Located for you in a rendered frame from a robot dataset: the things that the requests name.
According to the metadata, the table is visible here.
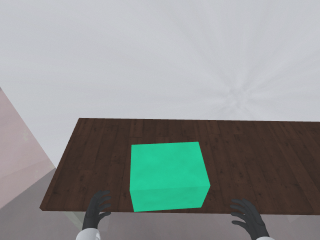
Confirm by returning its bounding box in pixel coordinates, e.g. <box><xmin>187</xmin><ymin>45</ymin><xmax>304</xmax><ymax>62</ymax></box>
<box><xmin>39</xmin><ymin>118</ymin><xmax>320</xmax><ymax>231</ymax></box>

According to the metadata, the carton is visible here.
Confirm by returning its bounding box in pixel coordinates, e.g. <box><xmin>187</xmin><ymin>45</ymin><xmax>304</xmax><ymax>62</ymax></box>
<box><xmin>129</xmin><ymin>142</ymin><xmax>211</xmax><ymax>212</ymax></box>

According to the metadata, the left robot forearm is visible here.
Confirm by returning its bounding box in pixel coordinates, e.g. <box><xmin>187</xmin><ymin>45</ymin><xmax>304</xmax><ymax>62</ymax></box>
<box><xmin>76</xmin><ymin>228</ymin><xmax>101</xmax><ymax>240</ymax></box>

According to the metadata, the left robot hand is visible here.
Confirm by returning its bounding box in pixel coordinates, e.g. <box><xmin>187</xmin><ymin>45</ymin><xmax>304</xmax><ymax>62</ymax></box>
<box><xmin>82</xmin><ymin>190</ymin><xmax>112</xmax><ymax>230</ymax></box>

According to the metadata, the right robot hand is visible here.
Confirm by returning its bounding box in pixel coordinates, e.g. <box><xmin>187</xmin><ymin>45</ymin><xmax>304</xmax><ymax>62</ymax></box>
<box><xmin>230</xmin><ymin>198</ymin><xmax>270</xmax><ymax>240</ymax></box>

